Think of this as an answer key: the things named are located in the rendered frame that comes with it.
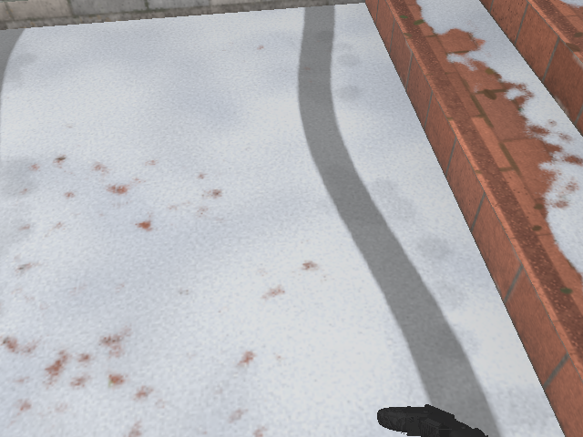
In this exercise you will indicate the robot right hand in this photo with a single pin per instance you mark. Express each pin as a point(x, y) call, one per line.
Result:
point(427, 421)

